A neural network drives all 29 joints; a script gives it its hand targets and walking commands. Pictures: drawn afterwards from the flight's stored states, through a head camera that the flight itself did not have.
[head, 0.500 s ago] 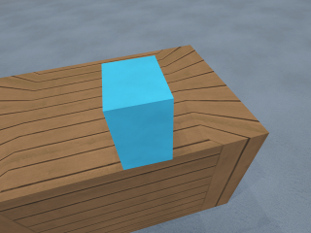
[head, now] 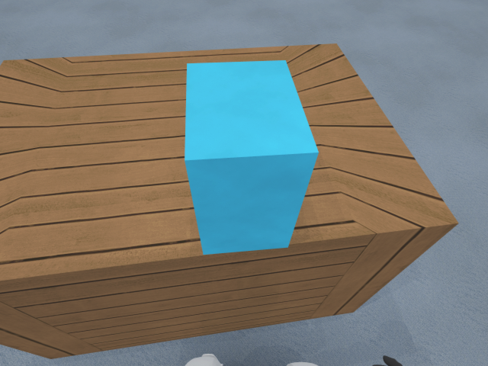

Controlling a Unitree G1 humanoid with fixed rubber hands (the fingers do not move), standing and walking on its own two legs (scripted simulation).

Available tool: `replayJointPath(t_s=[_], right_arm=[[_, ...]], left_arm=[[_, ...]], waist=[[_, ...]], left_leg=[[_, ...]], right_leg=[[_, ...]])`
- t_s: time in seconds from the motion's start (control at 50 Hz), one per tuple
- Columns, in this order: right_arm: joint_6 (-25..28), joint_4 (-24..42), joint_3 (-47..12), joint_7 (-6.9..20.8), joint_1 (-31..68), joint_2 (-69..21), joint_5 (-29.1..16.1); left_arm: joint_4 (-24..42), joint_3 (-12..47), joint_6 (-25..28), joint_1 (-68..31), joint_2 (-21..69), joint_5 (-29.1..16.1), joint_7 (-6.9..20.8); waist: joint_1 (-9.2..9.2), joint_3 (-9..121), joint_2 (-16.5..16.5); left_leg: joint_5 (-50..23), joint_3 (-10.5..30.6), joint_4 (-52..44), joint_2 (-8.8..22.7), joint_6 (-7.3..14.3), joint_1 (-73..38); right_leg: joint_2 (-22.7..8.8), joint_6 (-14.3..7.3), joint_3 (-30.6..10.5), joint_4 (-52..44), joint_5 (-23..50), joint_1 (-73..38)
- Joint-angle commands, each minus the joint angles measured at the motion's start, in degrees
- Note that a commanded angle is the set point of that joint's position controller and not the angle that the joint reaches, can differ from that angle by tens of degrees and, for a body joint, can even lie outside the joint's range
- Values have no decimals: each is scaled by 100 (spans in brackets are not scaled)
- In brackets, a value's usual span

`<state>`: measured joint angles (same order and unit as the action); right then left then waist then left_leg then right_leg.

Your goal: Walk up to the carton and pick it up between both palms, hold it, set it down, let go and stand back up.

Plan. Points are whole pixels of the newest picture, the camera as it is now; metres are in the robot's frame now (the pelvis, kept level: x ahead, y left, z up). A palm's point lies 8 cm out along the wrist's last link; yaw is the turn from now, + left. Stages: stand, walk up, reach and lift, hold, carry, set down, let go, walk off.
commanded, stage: walk up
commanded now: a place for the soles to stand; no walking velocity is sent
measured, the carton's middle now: (241, 163) +0.45 +0.03 +0.07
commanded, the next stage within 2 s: reach and lift in 1.62 s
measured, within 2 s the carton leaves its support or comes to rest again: neither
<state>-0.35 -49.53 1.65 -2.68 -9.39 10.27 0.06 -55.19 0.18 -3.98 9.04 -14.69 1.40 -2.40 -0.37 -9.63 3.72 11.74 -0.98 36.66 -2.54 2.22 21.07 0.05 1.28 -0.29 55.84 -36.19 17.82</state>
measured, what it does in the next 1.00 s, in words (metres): steps on the spot: right foot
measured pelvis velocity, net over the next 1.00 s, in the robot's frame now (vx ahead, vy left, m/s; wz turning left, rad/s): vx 0.01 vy -0.03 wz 0.24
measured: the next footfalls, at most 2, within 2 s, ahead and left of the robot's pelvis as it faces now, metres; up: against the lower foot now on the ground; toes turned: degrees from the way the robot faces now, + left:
right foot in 0.12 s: +0.03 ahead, -0.13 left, +0.00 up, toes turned +5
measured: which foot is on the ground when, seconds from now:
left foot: down 0.00-1.00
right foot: up 0.00-0.10, down 0.12-1.00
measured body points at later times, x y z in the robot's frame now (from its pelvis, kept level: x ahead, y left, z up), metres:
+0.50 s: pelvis -0.01 -0.03 +0.01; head +0.00 -0.02 +0.46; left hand +0.06 +0.22 -0.13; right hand +0.06 -0.27 -0.13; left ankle +0.03 +0.10 -0.72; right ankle -0.02 -0.14 -0.72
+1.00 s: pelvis +0.01 -0.03 +0.01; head +0.02 -0.01 +0.46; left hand -0.01 +0.24 -0.15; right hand +0.12 -0.26 -0.13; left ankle +0.03 +0.10 -0.72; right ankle -0.02 -0.14 -0.72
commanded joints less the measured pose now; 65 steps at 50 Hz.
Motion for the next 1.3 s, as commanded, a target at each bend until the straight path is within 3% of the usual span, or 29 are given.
replayJointPath(t_s=[0.0,0.04,0.08,0.1,0.12,0.14,0.16,0.18,0.2,0.24,0.28,0.3,0.32,0.34,0.36,0.38,0.4,0.44,0.56,0.8,1.06,1.22,1.28], right_arm=[[8,417,278,-33,-234,1168,122],[0,438,293,-1,-301,1186,157],[-92,451,238,57,64,1215,127],[-135,449,185,97,65,1150,122],[-155,519,144,140,-62,1001,81],[-183,525,114,149,-15,828,-20],[-204,423,214,117,-112,897,87],[-168,253,182,163,-469,896,154],[-89,186,168,196,-436,893,62],[73,63,139,203,-397,756,85],[201,57,44,201,-429,657,152],[232,32,21,189,-481,669,169],[234,56,38,165,-441,802,183],[216,38,53,164,-455,1006,158],[189,-88,66,197,-494,1100,30],[158,-165,39,217,-588,1012,-6],[149,-215,-4,218,-692,908,-18],[164,-245,-51,186,-716,966,7],[243,-366,-100,171,-825,969,0],[229,-368,-113,67,-932,1015,17],[173,-139,-74,22,-809,1204,26],[147,-2,-86,15,-799,1137,35],[144,37,-69,13,-854,1176,34]], left_arm=[[208,-117,95,747,-439,-40,54],[224,-146,99,709,-413,-22,81],[255,-152,187,923,-277,-76,120],[261,-169,229,1009,-303,-73,139],[350,-227,250,901,-536,-42,143],[427,-307,280,584,-881,-200,139],[515,-408,285,-143,-1118,-283,97],[658,-300,344,-671,-882,-209,88],[755,-240,387,-772,-665,-133,70],[733,-218,447,-607,-650,-58,65],[571,-214,466,-362,-738,-18,183],[504,-196,455,-177,-680,2,228],[501,-171,451,-47,-590,-30,247],[495,-118,454,301,-466,-92,252],[319,-46,401,447,-314,-133,220],[281,-63,371,321,-395,-93,191],[288,-101,357,183,-531,-88,170],[214,-78,351,217,-535,-105,184],[89,-30,430,265,-557,-79,161],[-5,-55,322,337,-688,-52,134],[69,-76,196,539,-794,-38,134],[149,-120,172,481,-935,-23,136],[207,-123,130,392,-933,-13,152]], waist=[[63,1268,-1146],[107,1486,-1037],[-143,1550,-1006],[-227,1514,-854],[-152,1259,-346],[-90,788,400],[126,362,780],[380,320,648],[346,259,492],[302,412,438],[254,821,366],[184,1079,345],[118,1186,140],[-56,1294,-104],[-105,1135,-327],[-3,861,-403],[85,671,-408],[52,570,-539],[48,709,-743],[92,805,-503],[-6,827,-727],[35,857,-472],[58,778,-453]], left_leg=[[-764,2170,-1653,1620,1033,-597],[-156,2197,-1584,1538,872,-698],[461,1863,-1356,1236,549,-130],[1027,1749,-1271,1120,303,239],[1515,1553,-1016,824,0,635],[1978,764,-147,-5,-236,785],[1704,439,1245,-157,-250,-98],[1413,627,1219,105,-165,-293],[1244,592,854,88,-153,-38],[661,467,328,185,-136,-106],[-401,488,-785,294,-84,-620],[-850,698,-919,367,-29,-936],[-1437,1083,-832,571,35,-1199],[-1562,1395,-652,714,139,-1298],[-746,1519,-847,767,196,-712],[-144,1509,-1078,672,156,-276],[22,1439,-1187,583,110,-118],[139,1469,-1257,558,76,-54],[-450,1578,-1161,540,54,-83],[-1232,1530,-540,373,51,-34],[-1340,1999,-506,362,182,279],[-1451,1447,111,154,68,244],[-1492,1490,101,180,87,246]], right_leg=[[-200,42,-123,-514,350,14],[-148,15,-5,-1039,585,-142],[-48,-154,244,-2254,1547,-963],[-97,-285,137,-2753,1926,-1259],[-582,-524,-668,-3225,1474,-1086],[-1467,-1006,-2034,-4210,-631,-37],[-2158,-1367,-2491,-4646,-1180,1251],[-2044,-1273,-2106,-4465,-636,1136],[-1685,-1075,-1464,-4182,642,666],[-1359,-891,-798,-3552,2713,61],[-1137,-706,-493,-3101,3327,-414],[-1003,-618,-378,-2995,3020,-492],[-902,-555,-305,-2903,2714,-316],[-702,-486,-186,-3048,2111,-187],[-530,-421,-94,-3322,1437,-510],[-570,-437,-154,-3392,1226,-726],[-585,-456,-171,-3337,1225,-731],[-615,-470,-117,-3428,1283,-727],[-643,-469,122,-3468,1641,-973],[-787,-563,505,-3322,2005,-1090],[-669,-529,656,-2869,1985,-1280],[-1048,-714,665,-3012,2364,-1277],[-1009,-706,759,-2871,2380,-1202]])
